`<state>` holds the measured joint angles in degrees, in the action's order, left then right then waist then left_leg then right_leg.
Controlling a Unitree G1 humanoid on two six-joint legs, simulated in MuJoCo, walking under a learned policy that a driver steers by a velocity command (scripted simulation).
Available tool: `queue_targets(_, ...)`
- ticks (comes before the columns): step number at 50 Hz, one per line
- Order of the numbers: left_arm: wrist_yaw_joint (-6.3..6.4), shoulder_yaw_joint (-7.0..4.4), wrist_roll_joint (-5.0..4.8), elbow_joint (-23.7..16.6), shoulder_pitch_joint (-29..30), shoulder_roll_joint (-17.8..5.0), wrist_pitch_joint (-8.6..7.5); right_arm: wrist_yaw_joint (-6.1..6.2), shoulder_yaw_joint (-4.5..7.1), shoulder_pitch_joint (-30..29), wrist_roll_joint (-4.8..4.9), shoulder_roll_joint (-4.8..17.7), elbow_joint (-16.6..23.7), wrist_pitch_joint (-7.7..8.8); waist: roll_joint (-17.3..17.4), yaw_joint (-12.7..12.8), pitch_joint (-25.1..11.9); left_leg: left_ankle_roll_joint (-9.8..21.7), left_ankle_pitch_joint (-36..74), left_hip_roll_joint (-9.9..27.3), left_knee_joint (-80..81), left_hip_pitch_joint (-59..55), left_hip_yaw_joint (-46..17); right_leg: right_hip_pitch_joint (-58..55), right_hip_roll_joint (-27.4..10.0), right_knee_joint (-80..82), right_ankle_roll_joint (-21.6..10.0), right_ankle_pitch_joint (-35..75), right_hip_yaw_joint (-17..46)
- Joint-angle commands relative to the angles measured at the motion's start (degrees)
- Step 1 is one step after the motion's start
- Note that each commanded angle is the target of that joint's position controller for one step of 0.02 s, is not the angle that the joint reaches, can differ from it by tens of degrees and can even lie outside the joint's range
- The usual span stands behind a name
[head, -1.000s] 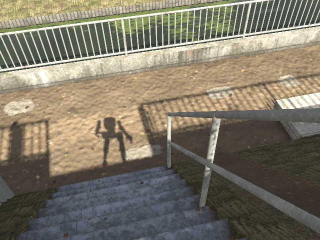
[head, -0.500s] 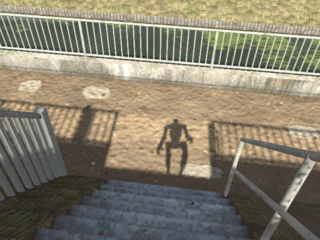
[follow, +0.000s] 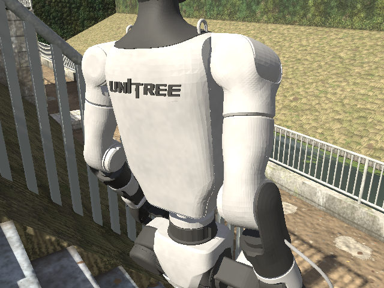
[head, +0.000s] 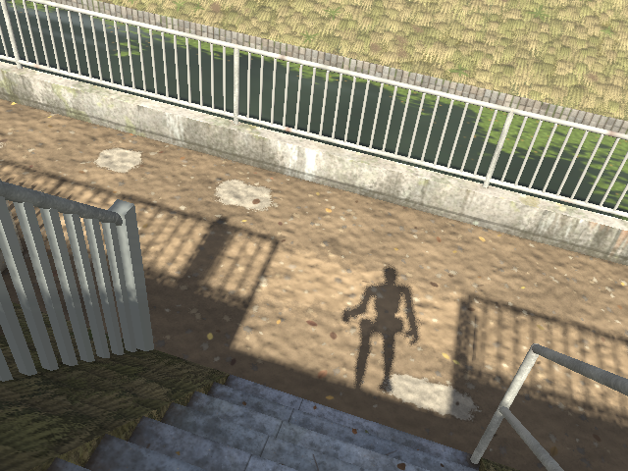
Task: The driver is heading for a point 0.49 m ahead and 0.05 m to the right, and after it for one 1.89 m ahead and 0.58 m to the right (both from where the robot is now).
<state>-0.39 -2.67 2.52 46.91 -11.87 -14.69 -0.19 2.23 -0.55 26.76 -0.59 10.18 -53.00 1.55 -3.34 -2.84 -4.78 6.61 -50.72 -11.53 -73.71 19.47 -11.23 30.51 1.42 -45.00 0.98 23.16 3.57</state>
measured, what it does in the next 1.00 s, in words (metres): goes down: right foot 0.22 m lower, then left foot 0.22 m lower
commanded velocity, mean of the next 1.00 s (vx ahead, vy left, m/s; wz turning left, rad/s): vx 0.50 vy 0.00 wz -0.10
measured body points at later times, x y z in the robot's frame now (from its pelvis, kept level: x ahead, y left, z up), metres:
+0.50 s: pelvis +0.25 -0.02 -0.24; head +0.23 -0.03 +0.21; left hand +0.11 +0.19 -0.39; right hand +0.44 -0.21 -0.36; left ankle +0.40 +0.09 -0.97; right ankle +0.07 -0.14 -0.82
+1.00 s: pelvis +0.48 -0.04 -0.51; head +0.46 -0.06 -0.06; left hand +0.62 +0.20 -0.63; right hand +0.42 -0.28 -0.67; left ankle +0.37 +0.08 -1.00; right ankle +0.52 -0.11 -1.25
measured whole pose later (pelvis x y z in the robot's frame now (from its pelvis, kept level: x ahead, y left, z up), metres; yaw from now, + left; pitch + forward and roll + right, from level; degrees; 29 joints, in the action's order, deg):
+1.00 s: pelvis +0.48 -0.04 -0.51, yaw -11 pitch -3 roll +5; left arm -1.6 -3.0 0.1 52.3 -13.3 -13.5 -0.6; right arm 2.8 1.4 23.6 -2.4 11.6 -59.3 2.0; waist -2.6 0.1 -0.6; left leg 3.2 -46.5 6.8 -102.6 24.0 12.4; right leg 16.3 -0.9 -30.8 -7.8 5.7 -0.9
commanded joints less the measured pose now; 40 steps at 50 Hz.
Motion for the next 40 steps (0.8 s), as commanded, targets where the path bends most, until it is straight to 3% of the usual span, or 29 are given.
queue_targets(1, -0.05, -0.71, -0.89, -1.9, 0.3, -2.2, -2.49, 0.71, 1.27, -1.0, -1.4, 7.0, 1.5, -0.58, 10.9, -2.3, 10.1, 9.3, 42.4, 8.8, 6.8, 2.1, -15.6, -0.4, -0.6, 10.2, -1.7, -3.7, 1.3)
queue_targets(2, 0.25, -1.78, -1.9, 1.5, -9.9, -3.8, -2.31, 0.62, 1.52, -7.0, -1.76, 8.0, 1.8, -1.13, 13.8, 3.3, 6.5, 9.6, 51.2, 9.5, 0.0, 4.6, -15.4, -10.3, -3.6, 13.9, -3.2, -4.4, 2.4)
queue_targets(3, 0.57, -2.07, -3.17, 2.7, -16.2, -5.0, -2.08, 0.34, 1.47, -5.2, -1.95, 7.4, 1.5, -1.55, 11.4, 4.4, 7.2, 8.4, 59.4, 7.0, -6.8, 5.5, -8.4, -18.3, -4.3, 28.2, -3.0, -6.7, -3.5)
queue_targets(4, 0.48, -2.96, -2.41, 6.5, -26.3, -5.5, -1.53, -0.26, 1.83, -7.1, -1.25, 6.8, 0.8, -1.47, 6.0, 9.0, 7.1, 6.4, 56.7, 3.8, -24.5, 18.3, -2.7, -35.3, -5.6, 32.4, -5.2, 0.8, -5.4)
queue_targets(5, 0.27, -2.6, -4.58, 6.8, -30.6, -4.4, -0.18, -1.5, 2.63, -10.1, -1.17, 5.6, 1.7, -1.21, -6.2, 13.8, 5.6, 3.7, 9.2, -6.6, -51.7, 36.6, 3.6, -47.7, -12.7, 28.9, -9.5, 5.3, 3.0)
queue_targets(6, -1.78, -0.61, -2.83, 5.5, -26.9, -5.9, -0.58, -0.96, 1.65, -6.6, 1.1, 2.2, 6.7, -0.11, -12.6, 4.6, 5.2, 2.4, -0.5, -3.1, -61.2, 56.2, 7.9, -55.8, -18.3, 0.7, -10.0, 31.9, 6.1)
queue_targets(7, -2.41, -1.08, -3.7, 5.2, -27.5, -6.3, -1.67, -0.07, 1.26, -7.1, 0.25, 3.9, 5.7, 0.68, -9.0, 5.6, 0.7, 2.7, 7.2, 3.0, -54.4, 61.0, 7.1, -57.4, -19.1, 4.5, -13.0, 16.6, 8.8)
queue_targets(9, -1.37, -1.61, -2.38, 8.1, -29.5, -9.3, -2.98, 0.69, 1.2, -10.7, -1.76, 4.5, 5.5, 0.89, -4.6, 5.6, 3.5, 0.3, 13.9, 6.9, -46.5, 59.9, 4.3, -40.9, -22.1, 10.3, -18.8, -10.6, 17.2)
queue_targets(10, -0.01, -1.27, -1.06, 9.3, -26.5, -10.9, -4.45, 0.53, 1.45, -19.5, -3.01, 5.6, 7.6, 0.62, -7.0, 5.6, 9.3, -2.7, 26.8, 10.1, -30.4, 63.4, -1.0, -31.9, -23.9, 12.5, -18.6, -27.1, 23.5)
queue_targets(11, 0.07, 0.71, -1.12, 10.5, -25.7, -5.0, -4.74, 0.22, 1.82, -21.0, -3.16, 5.4, 6.0, -0.06, -3.9, 4.7, 13.8, -4.2, 33.4, 9.3, -25.3, 59.9, 0.6, -21.9, -19.6, 11.3, -16.8, -24.5, 21.9)
queue_targets(12, 0.99, 2.85, -1.86, 8.1, -17.5, 0.0, -4.6, -0.93, 0.76, -21.0, -2.42, 4.0, 6.4, -0.41, 3.9, -1.3, 16.0, -6.4, 52.2, 8.8, -1.2, 39.4, 5.5, 0.9, -13.6, 14.1, -11.4, -26.2, 12.7)
queue_targets(14, 0.31, 1.32, -3.32, 7.4, -13.2, -6.1, -4.97, -2.28, 1.07, -9.2, -2.5, 1.0, -1.5, -1.36, -2.2, -4.9, 7.2, -4.1, 73.4, 8.9, -4.0, 10.3, 13.4, 12.8, -13.2, 12.5, -9.1, -25.4, 10.6)
queue_targets(17, 1.26, 1.79, -4.02, 8.8, -17.0, -2.5, -5.43, -2.97, 1.72, -26.4, -2.11, 4.3, 3.7, 0.52, -1.2, 3.1, 12.7, -2.3, 90.8, 13.3, 21.4, 27.9, 10.1, -5.1, -8.1, 2.7, -8.4, -56.5, 9.1)
queue_targets(21, 1.42, 2.07, -1.09, 10.6, -21.6, -1.9, -4.36, -4.09, 1.53, -33.9, 0.69, 3.4, 7.8, 2.29, -1.6, 9.8, 15.2, -4.2, 86.0, 12.6, 41.5, 9.6, 13.8, -4.3, -8.4, -1.3, -10.1, -48.7, 7.3)
queue_targets(23, 1.92, 2.03, -0.17, 12.4, -22.4, -1.4, -3.93, -3.12, 1.83, -28.6, 1.23, 3.5, 5.9, 2.22, -4.8, 10.0, 13.2, -3.2, 84.9, 15.0, 44.0, 6.4, 10.8, -10.6, -8.0, -10.7, -10.1, -41.7, 6.7)
queue_targets(25, 2.14, 0.53, 0.13, 11.9, -17.5, -5.5, -2.94, -2.49, 4.16, -8.7, 0.33, 9.0, -0.8, 1.18, -5.3, 2.2, 9.3, -1.9, 78.2, 17.7, 51.3, -8.8, 10.1, -10.0, -7.9, -28.0, -12.2, -28.3, 7.2)
queue_targets(26, 2.04, 0.12, -0.68, 12.7, -17.7, -4.7, -2.89, -2.65, 5.25, 0.6, -0.86, 10.6, -4.2, 0.53, -1.7, -1.1, 7.8, -2.0, 74.9, 16.5, 55.4, -20.5, 11.8, -5.0, -5.2, -41.3, -11.2, -19.4, 4.4)
queue_targets(27, 2.21, -0.84, -1.31, 12.5, -19.9, -4.4, -2.26, -2.93, 6.04, 2.7, -1.93, 11.6, -4.0, 0.36, 11.3, -3.6, 11.1, 0.3, 78.7, 20.5, 62.8, -25.5, 8.2, 4.0, 4.0, -62.6, -9.9, -51.8, -0.4)
queue_targets(28, 1.76, -0.69, -2.54, 10.8, -24.0, -0.7, -2.05, -4.02, 5.2, 6.8, -1.14, 12.7, -4.9, 0.69, 19.0, 0.7, 5.1, -0.9, 105.5, 27.5, 34.4, -43.6, 5.8, 25.1, 4.9, -68.9, -8.4, -78.0, -0.8)
queue_targets(29, 2.53, 0.18, -1.67, 10.5, -27.3, 0.2, -1.57, -4.55, 5.07, 8.7, 0.76, 12.4, -5.6, 0.87, 18.4, 1.3, -1.5, 2.2, 105.2, 32.5, 30.4, -46.9, 1.8, 30.2, 0.7, -68.7, -8.7, -74.6, 0.8)
queue_targets(30, 2.95, -0.22, -0.83, 11.3, -25.4, -0.6, -0.93, -4.56, 4.34, 8.2, 1.98, 9.6, -5.1, 1.43, 13.7, 0.8, -1.1, 4.7, 92.2, 33.5, 32.9, -38.5, -0.7, 30.3, -0.9, -65.9, -8.5, -69.2, 2.1)
queue_targets(31, 2.88, -0.55, -1.34, 9.4, -16.3, -1.8, -0.94, -4.34, 2.73, 2.7, 0.43, 6.0, -4.0, 2.14, 6.2, 0.5, 1.5, 1.2, 75.7, 27.6, 37.0, -25.1, 4.6, 27.1, 0.1, -56.3, -8.5, -54.5, 3.0)
queue_targets(32, 3.12, 0.19, 0.1, 7.9, -18.4, 1.5, -0.31, -3.38, 3.72, 2.3, 1.08, 10.3, -4.9, 3.24, 22.0, 3.1, 0.0, 7.5, 72.3, 35.5, 36.4, -18.5, -5.7, 26.3, -1.7, -53.1, -7.3, -49.2, 5.9)
queue_targets(33, 2.64, 0.18, 0.58, 6.9, -14.5, 0.8, 0.49, -2.77, 2.02, 0.1, 1.11, 5.4, -5.0, 3.54, 14.9, 5.7, 6.9, 7.0, 66.8, 35.0, 38.5, -2.4, -2.1, 20.8, -2.4, -35.2, -3.6, -32.6, 7.1)
queue_targets(34, 2.43, 0.07, 1.43, 6.9, -11.8, 1.4, 1.39, -2.65, 1.07, -1.1, 0.67, 4.7, -4.9, 3.65, 12.2, 5.7, 10.4, 6.8, 65.3, 33.3, 38.2, 8.4, -0.3, 13.5, -0.8, -32.5, -1.9, -28.7, 4.3)
queue_targets(35, 2.28, -0.03, 0.41, 8.4, -13.8, 1.6, 1.59, -2.71, 1.18, -3.4, -1.1, 6.2, -3.7, 3.91, 10.4, 7.3, 9.4, 5.6, 60.6, 31.0, 35.8, 12.8, 1.9, 8.8, 0.4, -32.3, -1.1, -24.1, 1.2)
queue_targets(36, 1.92, -0.5, 0.76, 10.7, -17.6, 1.2, 2.28, -2.08, 1.91, -4.2, -0.26, 9.1, -3.2, 3.91, 12.1, 8.9, 6.4, 5.6, 63.7, 32.2, 34.3, 13.3, 1.7, 6.2, 1.1, -36.5, -1.2, -21.6, -0.2)
queue_targets(38, 1.4, -1.26, 0.48, 6.6, -8.8, -0.1, 1.47, -1.88, 1.45, -1.3, 1.43, 6.7, -5.0, 5.27, 12.2, 6.1, 7.2, 0.5, 46.3, 28.2, 28.1, 5.5, 2.6, 16.8, -0.2, -24.8, -4.1, -4.8, 5.1)
queue_targets(40, 0.27, -0.48, 0.92, 3.5, -2.8, 0.8, 1.45, -1.51, 1.85, -6.1, 1.6, 7.1, -4.3, 5.21, 8.3, 7.3, 7.4, -0.6, 26.5, 25.8, 27.4, 16.3, 7.1, 4.3, 0.2, -10.9, -3.9, 8.3, 2.5)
